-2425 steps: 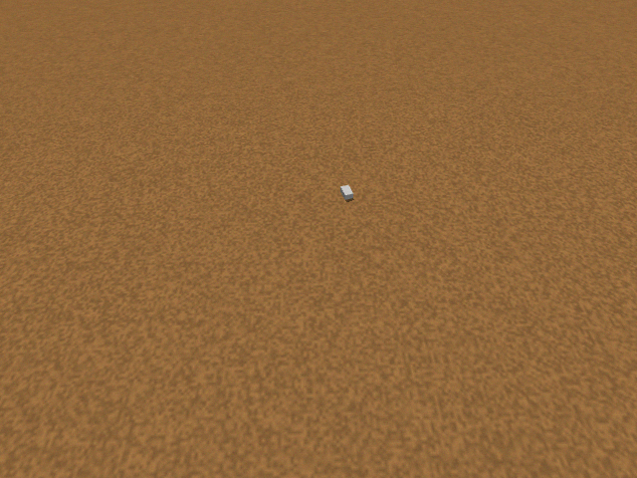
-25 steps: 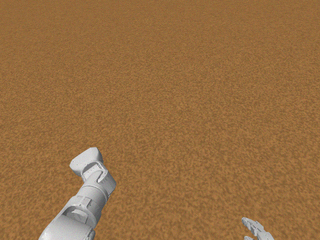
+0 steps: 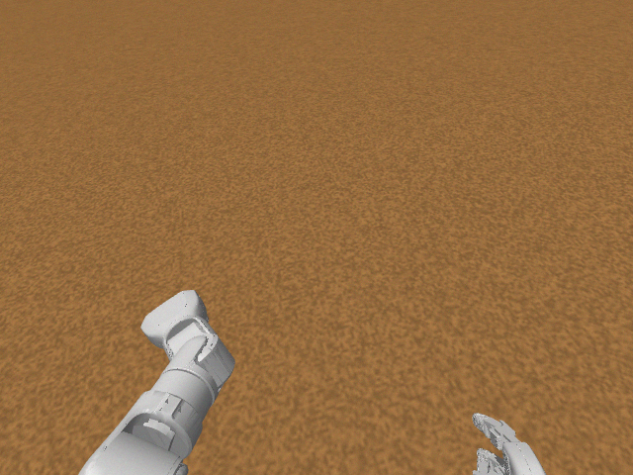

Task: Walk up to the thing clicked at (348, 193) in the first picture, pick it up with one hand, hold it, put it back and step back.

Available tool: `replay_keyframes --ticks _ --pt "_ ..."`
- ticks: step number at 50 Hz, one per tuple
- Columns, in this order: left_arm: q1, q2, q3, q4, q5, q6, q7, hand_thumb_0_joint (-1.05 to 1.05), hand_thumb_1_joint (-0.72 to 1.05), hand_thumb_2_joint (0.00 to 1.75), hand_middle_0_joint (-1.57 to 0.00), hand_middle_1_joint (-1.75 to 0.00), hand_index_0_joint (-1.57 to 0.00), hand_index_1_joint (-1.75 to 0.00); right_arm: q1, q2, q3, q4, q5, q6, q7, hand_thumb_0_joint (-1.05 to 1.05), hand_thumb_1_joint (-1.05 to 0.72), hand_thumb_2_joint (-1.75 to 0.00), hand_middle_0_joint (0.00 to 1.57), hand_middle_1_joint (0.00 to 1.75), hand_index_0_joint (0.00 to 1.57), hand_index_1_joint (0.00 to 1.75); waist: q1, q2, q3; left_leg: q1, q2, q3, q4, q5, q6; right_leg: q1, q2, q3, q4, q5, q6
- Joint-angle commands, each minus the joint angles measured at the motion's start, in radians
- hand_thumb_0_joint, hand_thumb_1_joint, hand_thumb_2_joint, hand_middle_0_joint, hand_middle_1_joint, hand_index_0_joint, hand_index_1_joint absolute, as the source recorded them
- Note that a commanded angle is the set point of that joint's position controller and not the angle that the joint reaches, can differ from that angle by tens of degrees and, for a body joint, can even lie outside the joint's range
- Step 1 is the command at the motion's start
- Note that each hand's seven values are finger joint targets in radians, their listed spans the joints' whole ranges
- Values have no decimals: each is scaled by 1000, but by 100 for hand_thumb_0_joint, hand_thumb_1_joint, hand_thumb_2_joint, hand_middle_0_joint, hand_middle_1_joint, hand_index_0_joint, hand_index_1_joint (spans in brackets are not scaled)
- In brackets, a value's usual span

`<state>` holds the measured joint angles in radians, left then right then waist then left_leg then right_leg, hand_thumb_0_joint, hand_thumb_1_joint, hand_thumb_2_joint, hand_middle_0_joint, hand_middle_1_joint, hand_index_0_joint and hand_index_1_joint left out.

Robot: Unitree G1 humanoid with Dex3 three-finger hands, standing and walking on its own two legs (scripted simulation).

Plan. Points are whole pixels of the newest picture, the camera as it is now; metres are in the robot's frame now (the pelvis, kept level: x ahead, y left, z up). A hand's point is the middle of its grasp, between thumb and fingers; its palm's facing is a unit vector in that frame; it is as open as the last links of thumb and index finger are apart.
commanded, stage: hold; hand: left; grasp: from above
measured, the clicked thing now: (198, 350) +0.31 +0.23 -0.08
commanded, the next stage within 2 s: crouch in 0.58 s
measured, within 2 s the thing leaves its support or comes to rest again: neither
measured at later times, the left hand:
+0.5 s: hand (198, 345) +0.30 +0.21 -0.04, palm faces -0.31 -0.33 -0.89, open 8.9 cm
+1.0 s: hand (205, 366) +0.29 +0.21 -0.09, palm faces -0.41 -0.28 -0.87, open 8.8 cm
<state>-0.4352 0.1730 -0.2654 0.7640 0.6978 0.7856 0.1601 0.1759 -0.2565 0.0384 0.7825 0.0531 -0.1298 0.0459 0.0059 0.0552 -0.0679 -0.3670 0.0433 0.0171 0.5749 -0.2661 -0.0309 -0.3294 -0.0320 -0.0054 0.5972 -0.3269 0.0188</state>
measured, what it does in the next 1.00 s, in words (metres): stands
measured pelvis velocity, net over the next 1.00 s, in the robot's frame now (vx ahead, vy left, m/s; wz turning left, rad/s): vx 0.00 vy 0.00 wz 0.01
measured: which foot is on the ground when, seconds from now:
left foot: down 0.00-1.00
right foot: down 0.00-1.00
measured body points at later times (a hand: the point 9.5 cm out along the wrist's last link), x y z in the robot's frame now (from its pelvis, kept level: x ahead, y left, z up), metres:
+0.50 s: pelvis +0.00 +0.00 +0.00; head +0.01 -0.02 +0.45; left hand +0.32 +0.22 +0.01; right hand +0.16 -0.23 -0.11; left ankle +0.02 +0.14 -0.73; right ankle -0.01 -0.13 -0.73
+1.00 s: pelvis +0.00 +0.00 -0.01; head +0.03 -0.01 +0.44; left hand +0.31 +0.22 -0.04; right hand +0.14 -0.24 -0.12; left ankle +0.02 +0.14 -0.73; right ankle -0.01 -0.13 -0.73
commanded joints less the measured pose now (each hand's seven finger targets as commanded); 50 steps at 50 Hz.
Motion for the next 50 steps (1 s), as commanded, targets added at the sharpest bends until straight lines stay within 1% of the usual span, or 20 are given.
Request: replay_keyframes --ticks 1,5,8,9,12,15,20,22,24,26,28,29,33,35,36,39,42,43,48,50 --pt "-356 159 28 -165 56 10 33 0 42 42 -87 -50 -88 -49 -101 -110 -32 -143 12 -52 -6 0 -91 -90 20 30 20 30 3 -91 -214 116 -59 27 -57 180 45 61 49 -14 -103 237 -6" --pt "-388 145 23 -192 50 9 22 0 43 40 -85 -52 -88 -49 -101 -111 -36 -141 13 -53 -8 0 -91 -90 20 30 20 30 -6 -80 -244 144 -57 26 -55 212 45 55 50 -11 -94 271 -5" --pt "-385 150 21 -248 57 9 27 0 43 42 -86 -51 -88 -49 -109 -106 -33 -146 12 -57 -9 0 -91 -90 20 30 20 30 6 -61 -283 167 -57 23 -48 249 41 82 51 -15 -86 303 -7" --pt "-351 150 26 -176 66 17 28 0 42 41 -86 -51 -88 -49 -102 -108 -34 -141 13 -55 -9 0 -91 -91 20 30 20 30 3 -72 -259 149 -57 25 -47 243 43 72 50 -13 -87 296 -7" --pt "-366 165 31 -185 82 16 37 0 44 40 -88 -49 -89 -47 -103 -112 -37 -135 13 -52 -11 0 -91 -90 20 30 20 30 2 -70 -264 153 -54 25 -49 248 40 74 53 -13 -83 300 -8" --pt "-400 145 21 -192 72 22 36 0 46 40 -88 -51 -91 -49 -103 -111 -37 -130 11 -55 -8 0 -91 -90 20 30 20 30 0 -68 -252 153 -50 20 -54 248 39 65 56 -17 -84 297 -11" --pt "-343 124 19 -100 56 30 33 0 47 40 -87 -55 -90 -51 -102 -111 -36 -133 13 -65 -8 0 -91 -90 20 30 20 30 3 -100 -212 116 -54 23 -54 212 42 56 54 -14 -95 259 -10" --pt "-377 130 19 -181 48 21 35 0 48 41 -88 -54 -91 -51 -110 -107 -37 -141 9 -67 -8 0 -91 -90 20 30 20 30 13 -61 -234 129 -56 26 -57 211 39 64 52 -17 -98 253 -14" --pt "-351 136 26 -155 47 21 35 0 49 39 -90 -52 -93 -49 -106 -107 -38 -145 12 -66 -9 0 -91 -91 20 30 20 30 14 -87 -239 127 -55 26 -51 219 42 71 50 -15 -94 266 -10" --pt "-398 175 44 -200 58 15 45 0 49 42 -90 -53 -93 -51 -102 -109 -37 -144 11 -64 -11 0 -91 -91 20 30 20 30 11 -63 -277 148 -55 28 -48 235 40 76 51 -11 -89 285 -9" --pt "-367 144 26 -169 66 17 47 0 51 39 -91 -52 -94 -49 -100 -108 -39 -137 10 -61 -11 0 -91 -90 20 30 20 30 1 -76 -262 147 -51 22 -48 245 39 72 55 -14 -82 287 -13" --pt "-396 157 28 -233 75 6 49 0 51 40 -92 -51 -94 -49 -103 -108 -42 -136 9 -62 -11 0 -91 -91 20 30 20 30 9 -54 -288 159 -49 22 -46 263 38 79 56 -15 -78 308 -13" --pt "-397 158 32 -230 67 15 39 0 51 38 -92 -49 -94 -46 -107 -108 -43 -133 12 -54 -12 0 -91 -90 20 30 20 30 12 -57 -293 161 -52 24 -41 286 41 89 53 -12 -82 342 -8" --pt "-342 127 19 -162 64 26 35 0 57 36 -83 -53 -93 -43 -103 -111 -43 -132 13 -55 -11 0 -87 -89 20 30 20 30 4 -91 -255 146 -50 23 -46 267 41 76 56 -13 -85 316 -9" --pt "-316 121 14 -137 66 26 33 0 57 31 -89 -52 -99 -43 -102 -111 -42 -132 11 -57 -10 0 -88 -89 20 30 20 30 0 -96 -219 124 -50 22 -49 240 41 60 56 -14 -89 285 -11" --pt "-294 102 6 -95 50 4 22 0 61 32 -94 -49 -102 -41 -95 -113 -44 -136 10 -63 -15 0 -89 -89 20 30 20 30 -2 -130 -161 95 -48 18 -60 186 42 36 56 -22 -100 223 -14" --pt "-295 119 21 -59 54 -28 25 0 56 35 -95 -45 -101 -39 -72 -115 -46 -141 10 -70 -15 0 -89 -90 20 30 20 30 -13 -146 -153 80 -57 23 -41 177 49 20 44 -11 -101 232 -5" --pt "-345 145 34 -88 59 -49 36 0 59 36 -96 -46 -102 -40 -61 -117 -48 -136 8 -73 -15 0 -89 -90 20 30 20 30 -17 -130 -184 90 -57 26 -33 182 48 19 42 -5 -92 245 -4" --pt "-393 175 60 64 121 -149 108 0 56 33 -97 -42 -102 -37 15 -124 -65 -101 -4 -77 -13 0 -89 -90 20 30 20 30 -56 -117 -205 26 -53 30 51 205 42 -52 45 -1 -17 278 -8" --pt "-413 161 76 111 121 -185 148 0 60 35 -98 -44 -104 -38 37 -123 -74 -88 -9 -73 -8 0 -89 -90 20 30 20 30 -67 -105 -227 -25 -48 34 104 194 36 -107 45 0 34 264 -12"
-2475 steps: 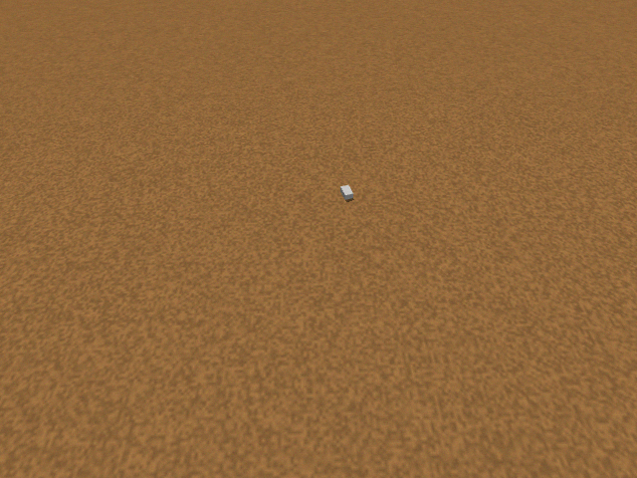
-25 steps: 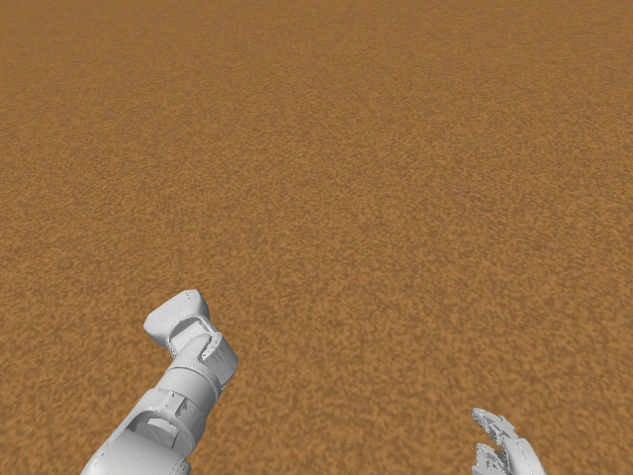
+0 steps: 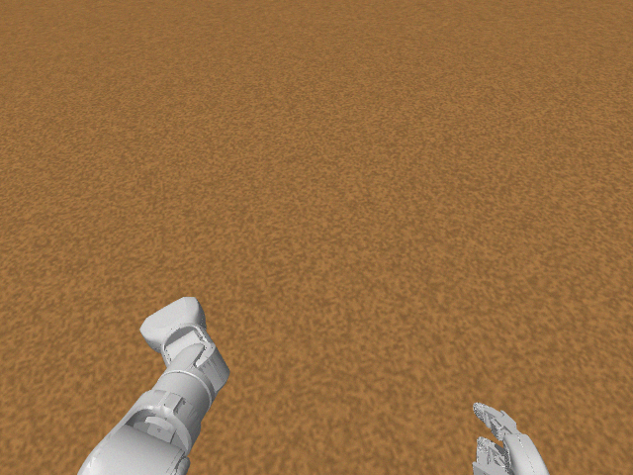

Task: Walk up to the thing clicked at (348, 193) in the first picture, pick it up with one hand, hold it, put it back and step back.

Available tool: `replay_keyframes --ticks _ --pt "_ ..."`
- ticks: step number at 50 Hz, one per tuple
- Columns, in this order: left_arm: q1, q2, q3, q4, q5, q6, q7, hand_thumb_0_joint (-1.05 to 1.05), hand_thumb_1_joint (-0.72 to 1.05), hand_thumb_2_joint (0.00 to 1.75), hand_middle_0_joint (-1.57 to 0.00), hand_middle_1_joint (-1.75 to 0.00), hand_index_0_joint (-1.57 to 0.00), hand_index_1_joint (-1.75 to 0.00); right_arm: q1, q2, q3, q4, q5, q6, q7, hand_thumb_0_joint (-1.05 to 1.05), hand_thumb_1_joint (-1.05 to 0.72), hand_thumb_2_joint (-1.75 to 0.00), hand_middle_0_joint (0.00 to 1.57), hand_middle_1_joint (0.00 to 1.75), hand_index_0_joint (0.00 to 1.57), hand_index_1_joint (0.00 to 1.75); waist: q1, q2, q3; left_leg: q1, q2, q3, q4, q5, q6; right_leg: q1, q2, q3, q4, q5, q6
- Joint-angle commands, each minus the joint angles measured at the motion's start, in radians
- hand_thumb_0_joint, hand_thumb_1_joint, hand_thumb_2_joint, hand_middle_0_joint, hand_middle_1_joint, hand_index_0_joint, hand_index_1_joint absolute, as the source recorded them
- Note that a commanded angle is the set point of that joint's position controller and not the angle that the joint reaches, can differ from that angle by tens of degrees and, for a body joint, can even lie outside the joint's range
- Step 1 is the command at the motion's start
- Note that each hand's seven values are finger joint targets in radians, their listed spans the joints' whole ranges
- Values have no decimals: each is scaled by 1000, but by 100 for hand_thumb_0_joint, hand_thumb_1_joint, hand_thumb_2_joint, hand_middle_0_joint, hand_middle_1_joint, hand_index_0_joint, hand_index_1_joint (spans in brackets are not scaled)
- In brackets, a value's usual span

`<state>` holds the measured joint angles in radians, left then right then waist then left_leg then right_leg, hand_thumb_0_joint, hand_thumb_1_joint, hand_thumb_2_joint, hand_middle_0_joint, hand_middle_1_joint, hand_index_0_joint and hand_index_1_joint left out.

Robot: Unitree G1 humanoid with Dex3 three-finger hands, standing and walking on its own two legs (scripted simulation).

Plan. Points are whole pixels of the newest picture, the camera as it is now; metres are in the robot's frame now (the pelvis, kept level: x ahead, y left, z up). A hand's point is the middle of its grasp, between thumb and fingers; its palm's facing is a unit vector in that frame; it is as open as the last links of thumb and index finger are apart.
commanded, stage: crouch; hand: left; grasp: from above
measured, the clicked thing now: (193, 357) +0.30 +0.23 -0.13
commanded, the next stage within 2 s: lower in 1.78 s
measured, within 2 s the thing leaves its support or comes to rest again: neither
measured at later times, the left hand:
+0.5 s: hand (230, 359) +0.38 +0.22 -0.33, palm faces -0.30 -0.27 -0.91, open 8.8 cm
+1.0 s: hand (244, 366) +0.42 +0.22 -0.50, palm faces -0.30 -0.28 -0.91, open 8.7 cm
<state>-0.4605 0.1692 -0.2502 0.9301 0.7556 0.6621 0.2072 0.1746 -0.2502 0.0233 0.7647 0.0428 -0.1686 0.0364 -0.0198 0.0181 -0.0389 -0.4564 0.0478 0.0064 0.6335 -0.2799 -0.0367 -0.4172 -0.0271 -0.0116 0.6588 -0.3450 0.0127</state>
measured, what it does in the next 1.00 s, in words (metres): lowers itself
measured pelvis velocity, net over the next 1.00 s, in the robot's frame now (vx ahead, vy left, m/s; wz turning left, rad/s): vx -0.08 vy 0.01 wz -0.11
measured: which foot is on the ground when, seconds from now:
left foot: down 0.00-1.00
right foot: down 0.00-1.00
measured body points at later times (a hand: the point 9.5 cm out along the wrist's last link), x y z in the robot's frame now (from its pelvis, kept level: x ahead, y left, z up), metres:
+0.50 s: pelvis -0.06 +0.01 -0.20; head +0.12 +0.02 +0.21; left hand +0.39 +0.23 -0.28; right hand -0.02 -0.25 -0.34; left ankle +0.02 +0.15 -0.72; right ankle -0.01 -0.13 -0.72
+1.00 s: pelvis -0.08 +0.01 -0.36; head +0.15 +0.02 +0.03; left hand +0.43 +0.23 -0.44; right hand -0.08 -0.25 -0.48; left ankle +0.02 +0.15 -0.72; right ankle -0.01 -0.13 -0.72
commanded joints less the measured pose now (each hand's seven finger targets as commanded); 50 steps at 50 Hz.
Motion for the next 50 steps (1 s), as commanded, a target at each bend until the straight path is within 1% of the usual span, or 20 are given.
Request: replay_keyframes --ticks 1,5,7,9,12,15,21,23,25,28,29,30,32,33,41,44,45,47,48,50 --pt "-399 162 72 -22 69 -77 119 0 60 36 -99 -43 -104 -38 49 -132 -64 -63 -4 -33 6 0 -89 -90 20 30 20 30 -51 -61 -263 24 -50 45 79 200 41 -60 39 12 1 278 -7" --pt "-475 128 118 114 73 -132 219 0 65 37 -103 -44 -108 -39 76 -135 -86 -34 -41 -33 24 0 -89 -90 20 30 20 30 -80 -24 -339 -155 -35 38 259 162 23 -253 45 6 197 230 -22" --pt "-513 140 152 184 74 -151 279 0 66 40 -105 -42 -109 -39 75 -134 -92 -29 -58 -35 32 0 -89 -90 20 30 20 30 -80 -9 -367 -280 -30 37 365 113 16 -372 48 3 298 187 -28" --pt "-546 135 180 239 59 -164 333 0 63 41 -105 -43 -108 -40 81 -138 -99 -23 -71 -38 42 0 -90 -90 20 30 20 30 -89 16 -433 -373 -27 30 455 67 10 -481 51 -2 388 141 -34" --pt "-625 190 220 285 42 -172 386 0 62 39 -105 -42 -109 -39 81 -151 -100 -18 -79 -37 55 0 -90 -90 20 30 20 30 -86 56 -526 -492 -22 16 562 11 7 -611 59 -24 496 77 -43" --pt "-744 250 252 303 27 -186 411 0 63 39 -106 -42 -109 -39 77 -160 -93 -2 -87 -34 65 0 -90 -90 20 30 20 30 -115 88 -634 -604 -18 8 664 -12 17 -697 65 -29 589 66 -42" --pt "-848 400 318 296 33 -225 379 0 61 39 -107 -41 -110 -38 99 -177 -90 34 -101 -29 72 0 -91 -91 20 30 20 30 -133 143 -812 -701 -2 -11 813 -68 21 -814 74 -57 747 9 -43" --pt "-877 432 335 303 55 -236 363 0 62 40 -109 -38 -111 -36 111 -170 -88 44 -107 -28 74 0 -91 -91 20 30 20 30 -139 162 -843 -750 -1 -8 863 -76 26 -826 73 -57 786 12 -42" --pt "-866 437 338 333 61 -246 346 0 62 40 -112 -33 -112 -33 117 -159 -85 48 -113 -29 76 0 -91 -91 20 30 20 30 -150 158 -837 -810 3 -14 909 -106 31 -876 76 -62 822 -22 -43" --pt "-898 428 334 429 69 -267 332 0 61 38 -111 -31 -112 -31 132 -154 -82 71 -127 -36 76 0 -91 -91 20 30 20 30 -196 133 -755 -954 5 -24 989 -181 43 -1003 79 -66 873 -108 -41" --pt "-903 434 346 439 57 -272 333 0 62 35 -110 -31 -112 -30 128 -148 -78 67 -129 -41 79 0 -91 -91 20 30 20 30 -199 126 -734 -984 6 -26 1018 -199 46 -1043 76 -63 888 -128 -39" --pt "-888 395 329 481 47 -274 331 0 61 31 -108 -29 -110 -27 150 -157 -84 91 -135 -44 82 0 -90 -91 20 30 20 30 -215 113 -720 -1019 8 -31 1042 -205 46 -1081 78 -70 913 -141 -39" --pt "-949 423 351 474 46 -293 336 0 56 32 -105 -29 -106 -28 131 -158 -74 79 -141 -57 89 0 -90 -91 20 30 20 30 -222 132 -711 -1069 7 -35 1078 -239 47 -1151 80 -68 948 -179 -38" --pt "-944 392 331 500 43 -294 335 0 55 32 -103 -30 -105 -28 161 -163 -78 102 -144 -61 93 0 -90 -91 20 30 20 30 -234 127 -705 -1068 11 -46 1094 -239 44 -1181 78 -78 971 -178 -37" --pt "-1057 607 416 430 145 -320 355 0 57 29 -102 -33 -106 -30 148 -211 -60 102 -159 -71 125 0 -90 -91 20 30 20 30 -204 289 -828 -1058 13 -47 1219 -218 30 -1315 80 -100 1146 -154 -46" --pt "-1055 595 421 469 153 -320 349 0 59 28 -103 -34 -107 -30 163 -216 -59 103 -165 -72 137 0 -90 -91 20 30 20 30 -221 283 -800 -1107 15 -48 1263 -216 31 -1345 81 -107 1189 -141 -44" --pt "-1054 608 431 466 153 -322 352 0 57 27 -102 -33 -106 -30 164 -221 -62 105 -167 -73 140 0 -90 -91 20 30 20 30 -210 288 -820 -1120 14 -43 1280 -210 32 -1347 83 -107 1202 -135 -44" --pt "-1078 593 427 458 141 -323 345 0 58 27 -101 -36 -106 -31 183 -217 -64 105 -172 -78 150 0 -90 -91 20 30 20 30 -230 272 -834 -1145 13 -36 1315 -190 38 -1326 85 -106 1215 -112 -39" --pt "-1070 611 434 463 142 -321 344 0 59 28 -102 -35 -107 -31 187 -224 -65 105 -172 -78 153 0 -90 -91 20 30 20 30 -221 268 -839 -1162 14 -32 1333 -176 40 -1320 88 -104 1223 -97 -37" --pt "-1082 592 426 494 135 -320 331 0 62 27 -104 -33 -109 -29 197 -222 -67 108 -178 -82 160 0 -90 -90 20 30 20 30 -245 258 -802 -1193 12 -35 1358 -177 43 -1351 88 -106 1245 -99 -36"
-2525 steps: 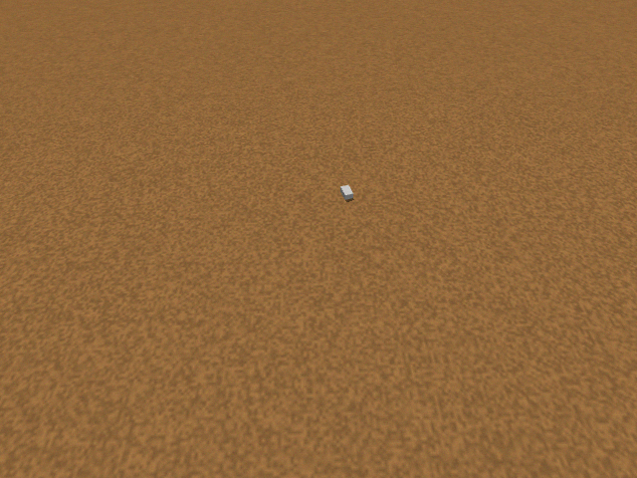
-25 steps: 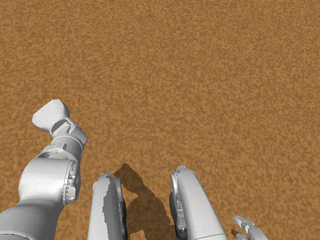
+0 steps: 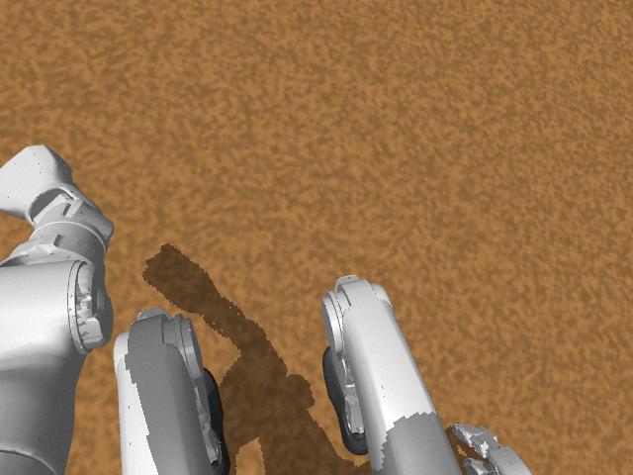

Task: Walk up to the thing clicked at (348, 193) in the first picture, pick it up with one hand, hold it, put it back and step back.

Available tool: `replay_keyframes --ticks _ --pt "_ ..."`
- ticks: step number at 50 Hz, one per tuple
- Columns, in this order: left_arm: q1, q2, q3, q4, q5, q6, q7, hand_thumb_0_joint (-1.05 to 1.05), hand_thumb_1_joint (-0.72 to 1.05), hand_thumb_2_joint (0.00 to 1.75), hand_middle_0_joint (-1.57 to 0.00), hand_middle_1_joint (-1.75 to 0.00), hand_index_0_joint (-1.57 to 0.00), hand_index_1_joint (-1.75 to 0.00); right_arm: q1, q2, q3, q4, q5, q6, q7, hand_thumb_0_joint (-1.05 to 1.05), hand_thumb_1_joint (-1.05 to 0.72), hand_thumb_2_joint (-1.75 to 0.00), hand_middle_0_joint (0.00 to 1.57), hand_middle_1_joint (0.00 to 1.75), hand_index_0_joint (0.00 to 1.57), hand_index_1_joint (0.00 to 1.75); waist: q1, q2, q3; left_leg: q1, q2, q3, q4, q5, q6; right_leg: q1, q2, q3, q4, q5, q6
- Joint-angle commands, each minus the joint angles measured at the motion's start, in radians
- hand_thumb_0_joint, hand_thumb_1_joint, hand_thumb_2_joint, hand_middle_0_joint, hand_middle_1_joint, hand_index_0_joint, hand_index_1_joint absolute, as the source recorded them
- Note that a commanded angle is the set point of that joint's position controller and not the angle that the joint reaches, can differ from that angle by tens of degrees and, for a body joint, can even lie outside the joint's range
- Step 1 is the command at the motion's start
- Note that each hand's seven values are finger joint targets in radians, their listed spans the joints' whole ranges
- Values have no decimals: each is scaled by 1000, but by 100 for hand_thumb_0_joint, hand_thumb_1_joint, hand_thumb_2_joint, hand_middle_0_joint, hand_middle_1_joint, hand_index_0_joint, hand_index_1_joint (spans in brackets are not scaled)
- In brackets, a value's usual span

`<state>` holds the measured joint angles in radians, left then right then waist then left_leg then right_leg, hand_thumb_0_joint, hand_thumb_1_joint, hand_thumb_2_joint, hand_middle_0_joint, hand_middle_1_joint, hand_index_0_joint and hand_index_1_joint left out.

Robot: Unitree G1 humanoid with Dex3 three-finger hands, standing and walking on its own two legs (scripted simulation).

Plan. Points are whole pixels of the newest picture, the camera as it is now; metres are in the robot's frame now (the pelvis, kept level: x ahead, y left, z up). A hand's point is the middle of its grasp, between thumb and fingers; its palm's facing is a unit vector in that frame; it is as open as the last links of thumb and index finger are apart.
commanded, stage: crouch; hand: left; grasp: from above
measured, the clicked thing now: (70, 206) +0.49 +0.28 -0.18
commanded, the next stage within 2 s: lower in 0.78 s
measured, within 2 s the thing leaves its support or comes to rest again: neither
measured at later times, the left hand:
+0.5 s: hand (86, 210) +0.49 +0.27 -0.21, palm faces -0.28 -0.31 -0.91, open 8.6 cm
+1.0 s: hand (92, 215) +0.49 +0.28 -0.24, palm faces -0.30 -0.31 -0.90, open 8.7 cm
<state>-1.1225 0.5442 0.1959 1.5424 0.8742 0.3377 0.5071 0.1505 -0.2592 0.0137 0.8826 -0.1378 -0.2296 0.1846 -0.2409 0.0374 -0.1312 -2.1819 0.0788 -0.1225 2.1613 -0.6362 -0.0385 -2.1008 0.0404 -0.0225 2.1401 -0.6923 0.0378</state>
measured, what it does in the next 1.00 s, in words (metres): lowers itself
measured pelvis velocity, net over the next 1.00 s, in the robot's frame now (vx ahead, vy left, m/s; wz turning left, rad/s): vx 0.00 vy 0.00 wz -0.07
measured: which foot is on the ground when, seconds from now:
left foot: down 0.00-1.00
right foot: down 0.00-1.00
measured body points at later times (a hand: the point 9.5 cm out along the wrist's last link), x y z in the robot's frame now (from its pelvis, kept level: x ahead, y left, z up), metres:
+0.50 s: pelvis +0.00 +0.00 -0.07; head +0.25 +0.03 +0.31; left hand +0.50 +0.28 -0.16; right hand +0.01 -0.25 -0.18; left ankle +0.09 +0.14 -0.36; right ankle +0.09 -0.13 -0.36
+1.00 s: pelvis +0.00 +0.00 -0.08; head +0.26 +0.04 +0.28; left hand +0.51 +0.29 -0.19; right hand +0.00 -0.25 -0.18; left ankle +0.09 +0.14 -0.36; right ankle +0.09 -0.13 -0.36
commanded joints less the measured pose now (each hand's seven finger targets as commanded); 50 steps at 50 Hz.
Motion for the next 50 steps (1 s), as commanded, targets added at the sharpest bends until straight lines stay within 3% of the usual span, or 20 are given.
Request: replay_keyframes --ticks 1,6,7,8,10,11,12,16,20,22,23,30,32,35,37,40,41,42,45,50 --pt "-411 214 -19 -102 8 2 27 0 59 27 -104 -31 -107 -28 219 -220 -62 -9 3 -22 12 0 -90 -91 20 30 20 30 -19 227 -693 513 -18 90 -165 166 45 314 22 -99 -227 233 -63" --pt "-424 267 -11 -63 5 -13 8 0 61 25 -103 -32 -108 -27 225 -210 -47 -6 -14 -27 22 0 -90 -90 20 30 20 30 -33 168 -638 395 -28 106 -93 136 60 327 30 -80 -210 202 -52" --pt "-423 288 -4 -51 10 -17 10 0 60 28 -103 -32 -107 -28 225 -218 -44 -6 -14 -28 22 0 -90 -90 20 30 20 30 -23 166 -649 392 -26 105 -78 140 60 319 32 -82 -198 203 -52" --pt "-417 276 -13 -40 12 -22 6 0 61 29 -104 -33 -108 -29 226 -212 -39 -5 -20 -29 25 0 -90 -90 20 30 20 30 -36 156 -633 378 -27 104 -69 145 61 335 34 -83 -190 213 -50" --pt "-445 314 -7 -52 26 -37 2 0 63 30 -105 -35 -109 -31 229 -214 -28 -9 -23 -27 30 0 -90 -90 20 30 20 30 -40 148 -645 355 -27 103 -39 161 65 353 38 -82 -172 235 -47" --pt "-433 347 4 -22 38 -42 6 0 63 29 -106 -33 -110 -29 231 -223 -24 -10 -24 -27 31 0 -90 -90 20 30 20 30 -25 147 -642 326 -27 106 -30 151 66 345 41 -81 -166 222 -47" --pt "-464 352 7 -55 41 -53 8 0 64 30 -107 -32 -111 -28 238 -219 -16 -15 -26 -25 34 0 -90 -90 20 30 20 30 -38 166 -650 333 -26 106 -16 161 65 354 40 -82 -153 238 -46" --pt "-464 378 23 -34 63 -63 28 0 66 26 -106 -33 -111 -28 231 -240 -6 -15 -31 -29 40 0 -90 -90 20 30 20 30 -33 227 -620 335 -25 93 -18 111 56 260 46 -109 -118 176 -56" --pt "-462 353 20 -10 60 -52 45 0 67 26 -105 -38 -112 -31 244 -244 0 -15 -39 -28 52 0 -90 -90 20 30 20 30 -56 242 -609 349 -22 82 -5 122 51 243 51 -128 -92 199 -58" --pt "-447 359 33 -8 47 -43 56 0 67 30 -107 -36 -112 -31 247 -250 2 -19 -39 -30 56 0 -90 -90 20 30 20 30 -46 258 -622 361 -19 79 5 142 48 235 49 -135 -77 220 -58" --pt "-461 343 22 -15 43 -43 53 0 67 32 -109 -36 -113 -32 255 -246 5 -20 -42 -29 61 0 -90 -90 20 30 20 30 -60 252 -616 349 -18 79 18 154 50 249 50 -134 -74 241 -55" --pt "-455 398 32 -14 52 -52 41 0 71 37 -113 -37 -116 -34 256 -264 19 -20 -39 -33 73 0 -91 -90 20 30 20 30 -57 258 -598 310 -19 69 51 158 54 236 56 -143 -42 242 -53" --pt "-438 398 28 -9 55 -53 33 0 71 37 -114 -36 -116 -33 253 -270 22 -26 -37 -33 75 0 -91 -90 20 30 20 30 -52 268 -578 316 -18 67 56 159 53 217 57 -149 -32 238 -56" --pt "-434 395 20 -8 65 -58 31 0 74 38 -116 -37 -118 -35 260 -279 29 -31 -42 -31 79 0 -91 -90 20 30 20 30 -68 264 -569 311 -17 64 67 167 54 228 60 -153 -28 255 -53" --pt "-429 418 39 -11 62 -60 39 0 74 40 -118 -35 -119 -34 264 -285 31 -36 -43 -32 84 0 -91 -91 20 30 20 30 -60 261 -570 286 -20 64 70 160 56 230 60 -152 -25 250 -51" --pt "-422 404 30 -1 52 -59 44 0 70 41 -116 -35 -116 -34 254 -286 31 -38 -45 -32 88 0 -91 -91 20 30 20 30 -62 273 -551 290 -18 60 65 137 52 206 68 -159 -26 224 -54" --pt "-423 395 25 8 56 -59 43 0 71 40 -117 -35 -117 -34 261 -287 34 -37 -49 -32 89 0 -91 -91 20 30 20 30 -75 257 -545 282 -18 59 69 135 54 214 68 -159 -27 227 -52" --pt "-437 410 29 -27 52 -59 42 0 71 39 -115 -35 -117 -34 256 -291 34 -40 -45 -34 89 0 -91 -91 20 30 20 30 -64 274 -556 301 -18 58 73 143 53 200 65 -160 -23 231 -53" --pt "-446 420 31 -36 58 -62 46 0 65 44 -116 -33 -114 -35 258 -297 39 -43 -47 -35 93 0 -91 -91 20 30 20 30 -73 281 -566 290 -16 53 81 148 52 207 66 -164 -11 240 -52" --pt "-437 411 19 50 69 -63 64 0 63 42 -113 -36 -112 -37 261 -304 52 -38 -57 -41 98 0 -91 -91 20 30 20 30 -103 261 -494 264 -16 44 92 131 52 177 68 -171 -9 228 -51"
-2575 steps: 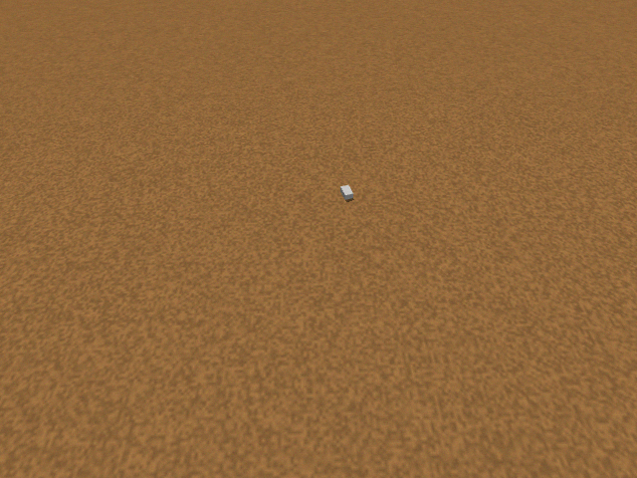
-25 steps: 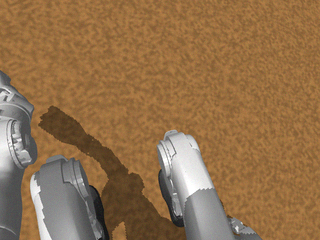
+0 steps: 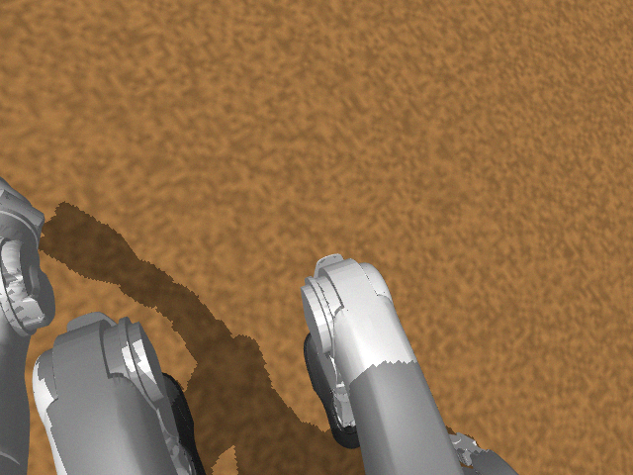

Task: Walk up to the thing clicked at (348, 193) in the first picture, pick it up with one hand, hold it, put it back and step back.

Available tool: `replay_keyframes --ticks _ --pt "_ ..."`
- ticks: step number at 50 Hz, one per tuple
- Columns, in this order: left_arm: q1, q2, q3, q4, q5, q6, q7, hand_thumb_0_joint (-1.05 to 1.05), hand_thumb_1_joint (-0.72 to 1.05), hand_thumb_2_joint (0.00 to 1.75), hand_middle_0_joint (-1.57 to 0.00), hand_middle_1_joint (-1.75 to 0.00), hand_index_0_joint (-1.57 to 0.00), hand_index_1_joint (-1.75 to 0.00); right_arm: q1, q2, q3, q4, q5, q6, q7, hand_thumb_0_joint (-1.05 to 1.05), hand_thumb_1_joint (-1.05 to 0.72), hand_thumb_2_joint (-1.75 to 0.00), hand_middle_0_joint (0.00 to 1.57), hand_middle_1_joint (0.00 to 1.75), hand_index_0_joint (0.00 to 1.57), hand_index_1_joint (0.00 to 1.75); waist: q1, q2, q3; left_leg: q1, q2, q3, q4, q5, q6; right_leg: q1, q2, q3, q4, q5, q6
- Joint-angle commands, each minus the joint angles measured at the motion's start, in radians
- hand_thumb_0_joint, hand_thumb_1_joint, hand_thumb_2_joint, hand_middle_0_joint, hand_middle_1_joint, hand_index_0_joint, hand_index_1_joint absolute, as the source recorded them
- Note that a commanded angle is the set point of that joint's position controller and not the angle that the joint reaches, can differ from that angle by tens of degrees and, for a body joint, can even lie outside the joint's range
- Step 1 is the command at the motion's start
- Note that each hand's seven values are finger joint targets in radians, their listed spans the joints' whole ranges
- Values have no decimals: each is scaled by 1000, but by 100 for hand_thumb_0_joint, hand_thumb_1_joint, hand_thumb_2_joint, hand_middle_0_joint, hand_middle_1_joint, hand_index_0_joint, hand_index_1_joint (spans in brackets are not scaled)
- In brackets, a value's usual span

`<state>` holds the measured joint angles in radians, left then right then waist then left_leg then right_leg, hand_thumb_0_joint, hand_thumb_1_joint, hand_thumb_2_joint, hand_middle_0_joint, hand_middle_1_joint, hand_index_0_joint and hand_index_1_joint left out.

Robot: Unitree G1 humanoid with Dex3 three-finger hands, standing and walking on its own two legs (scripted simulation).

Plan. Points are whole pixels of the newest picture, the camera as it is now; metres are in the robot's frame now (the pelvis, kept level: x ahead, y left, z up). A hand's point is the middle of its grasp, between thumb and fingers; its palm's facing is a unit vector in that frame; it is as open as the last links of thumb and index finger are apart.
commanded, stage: lower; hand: left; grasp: from above
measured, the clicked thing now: out of the picture +0.48 +0.32 -0.21
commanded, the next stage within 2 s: rest in 0.24 s
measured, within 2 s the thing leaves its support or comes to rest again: rests again in 1.34 s
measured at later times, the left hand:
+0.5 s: hand (15, 203) +0.48 +0.30 -0.20, palm faces -0.28 -0.34 -0.90, open 8.8 cm
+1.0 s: hand (24, 209) +0.48 +0.30 -0.23, palm faces -0.29 -0.35 -0.89, open 8.8 cm
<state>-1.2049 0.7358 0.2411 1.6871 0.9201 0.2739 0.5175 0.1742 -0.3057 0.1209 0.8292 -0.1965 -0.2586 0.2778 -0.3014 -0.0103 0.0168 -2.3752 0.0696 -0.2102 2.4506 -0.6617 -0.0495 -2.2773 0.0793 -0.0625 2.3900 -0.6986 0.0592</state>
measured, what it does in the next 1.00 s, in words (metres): stands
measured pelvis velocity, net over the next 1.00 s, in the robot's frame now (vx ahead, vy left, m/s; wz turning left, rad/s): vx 0.00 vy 0.01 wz -0.07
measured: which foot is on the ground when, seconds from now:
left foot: down 0.00-1.00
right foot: down 0.00-1.00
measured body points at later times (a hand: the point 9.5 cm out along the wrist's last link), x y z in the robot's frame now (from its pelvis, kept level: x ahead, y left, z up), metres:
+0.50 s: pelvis +0.00 +0.00 +0.00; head +0.28 +0.07 +0.34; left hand +0.49 +0.31 -0.15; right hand +0.01 -0.24 -0.09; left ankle +0.07 +0.15 -0.28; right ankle +0.10 -0.12 -0.28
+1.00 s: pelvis +0.00 +0.01 +0.00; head +0.29 +0.09 +0.33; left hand +0.49 +0.32 -0.18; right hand +0.00 -0.24 -0.06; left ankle +0.07 +0.15 -0.28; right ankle +0.10 -0.12 -0.28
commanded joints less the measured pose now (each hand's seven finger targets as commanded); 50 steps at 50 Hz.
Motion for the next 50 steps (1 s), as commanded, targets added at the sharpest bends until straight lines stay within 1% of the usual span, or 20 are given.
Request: replay_keyframes --ticks 1,6,7,12,13,14,15,16,18,21,24,27,32,35,36,39,40,44,47,50 --pt "-359 233 -9 -90 18 -3 65 0 62 45 -114 -36 -112 -38 242 -262 -52 12 2 -15 4 0 -91 -91 20 30 20 30 -41 297 -640 447 -4 128 -192 153 65 357 30 -134 -261 232 -70" --pt "-351 244 -9 -49 9 -12 92 0 63 48 -116 -36 -113 -39 233 -262 -32 7 -9 -28 11 0 -91 -91 20 30 20 30 -49 314 -634 459 -2 128 -185 162 63 382 32 -136 -262 249 -68" --pt "-368 276 1 -73 13 -18 95 0 61 47 -115 -36 -112 -38 228 -275 -32 8 -6 -35 10 0 -92 -91 20 30 20 30 -48 328 -652 468 -3 122 -185 152 62 365 31 -144 -254 233 -71" --pt "-364 295 0 -89 23 -26 103 0 64 49 -116 -37 -114 -40 216 -276 -13 -5 -10 -37 14 0 -91 -91 20 30 20 30 -62 367 -650 512 3 117 -178 177 57 377 30 -152 -245 260 -73" --pt "-349 310 9 -77 19 -25 110 0 65 49 -117 -37 -115 -40 212 -280 -12 -6 -10 -37 16 0 -92 -91 20 30 20 30 -54 370 -648 503 5 117 -175 173 59 378 33 -152 -249 260 -71" --pt "-349 306 16 -72 17 -25 117 0 65 49 -118 -35 -115 -39 219 -282 -12 -5 -12 -36 17 0 -92 -91 20 30 20 30 -64 359 -647 495 5 117 -173 176 59 390 31 -153 -250 267 -69" --pt "-338 299 0 -50 16 -23 119 0 65 49 -117 -37 -115 -40 214 -277 -6 -5 -20 -36 20 0 -92 -91 20 30 20 30 -73 346 -619 467 4 121 -168 169 63 404 32 -145 -258 269 -64" --pt "-339 317 18 -74 12 -27 123 0 63 51 -116 -37 -113 -40 223 -284 -8 -4 -17 -38 23 0 -92 -91 20 30 20 30 -68 353 -637 470 4 119 -172 178 62 415 32 -147 -259 276 -64" --pt "-321 314 20 -72 2 -23 125 0 63 53 -117 -35 -113 -39 221 -279 -4 -8 -17 -39 26 0 -91 -90 20 30 20 30 -60 368 -636 494 6 116 -176 193 58 410 31 -152 -252 283 -68" --pt "-318 316 2 -56 -1 -25 123 0 59 52 -115 -32 -111 -37 214 -289 4 -16 -20 -40 31 0 -91 -90 20 30 20 30 -80 364 -621 497 10 105 -173 202 59 418 36 -160 -251 298 -68" --pt "-293 343 28 -46 -8 -28 136 0 56 54 -114 -32 -109 -37 215 -295 12 -21 -15 -43 33 0 -91 -90 20 30 20 30 -70 341 -630 490 12 99 -161 222 62 441 36 -163 -251 317 -64" --pt "-302 340 14 -18 -9 -36 142 0 58 51 -114 -32 -110 -36 219 -296 23 -18 -22 -45 39 0 -91 -90 20 30 20 30 -97 335 -592 469 12 97 -162 209 64 442 38 -164 -256 316 -61" --pt "-326 367 8 -42 -6 -53 147 0 56 50 -114 -29 -109 -34 201 -308 35 -29 -21 -56 40 0 -91 -91 20 30 20 30 -101 388 -585 519 18 85 -169 196 56 423 40 -178 -250 295 -69" --pt "-320 363 -3 -27 5 -57 155 0 58 47 -113 -31 -110 -34 199 -311 42 -35 -29 -58 42 0 -91 -90 20 30 20 30 -120 389 -558 517 16 86 -173 179 56 431 42 -180 -260 287 -69" --pt "-317 375 1 -17 2 -58 162 0 58 47 -112 -33 -109 -36 198 -318 42 -34 -29 -59 42 0 -91 -91 20 30 20 30 -112 389 -551 496 18 86 -178 164 57 441 46 -180 -266 276 -69" --pt "-310 372 5 -14 -3 -57 166 0 57 50 -113 -30 -109 -34 217 -329 46 -20 -28 -66 45 0 -91 -91 20 30 20 30 -128 405 -552 549 22 75 -170 199 51 414 41 -195 -254 297 -71" --pt "-315 368 -10 -22 -10 -60 167 0 57 48 -113 -30 -110 -34 188 -325 49 -41 -28 -65 45 0 -91 -91 20 30 20 30 -125 409 -544 540 23 74 -176 189 50 427 44 -191 -257 295 -71" --pt "-297 394 -4 -14 -13 -61 168 0 56 48 -113 -29 -109 -33 190 -330 53 -42 -30 -70 49 0 -91 -91 20 30 20 30 -123 396 -531 516 22 73 -177 179 53 445 45 -192 -267 284 -68" --pt "-306 388 -3 -11 -13 -58 173 0 58 45 -112 -29 -109 -32 209 -332 64 -35 -29 -69 53 0 -91 -91 20 30 20 30 -131 424 -536 560 27 61 -175 225 45 424 42 -206 -246 319 -72" --pt "-299 400 -5 -2 -11 -59 171 0 59 43 -112 -30 -110 -32 208 -340 65 -34 -29 -71 53 0 -91 -91 20 30 20 30 -139 417 -515 547 26 61 -176 213 49 430 43 -206 -255 315 -71"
